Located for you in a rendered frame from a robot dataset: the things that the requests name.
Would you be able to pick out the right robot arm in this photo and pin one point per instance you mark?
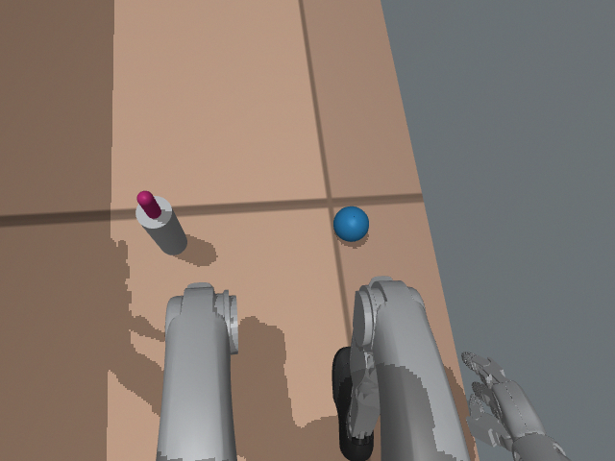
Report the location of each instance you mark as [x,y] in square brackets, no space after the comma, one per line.
[537,447]

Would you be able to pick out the right robot foot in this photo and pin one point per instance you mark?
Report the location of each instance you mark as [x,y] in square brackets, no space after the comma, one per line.
[352,448]

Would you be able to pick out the right robot hand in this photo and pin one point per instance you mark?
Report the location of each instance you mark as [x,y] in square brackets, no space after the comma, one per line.
[508,402]

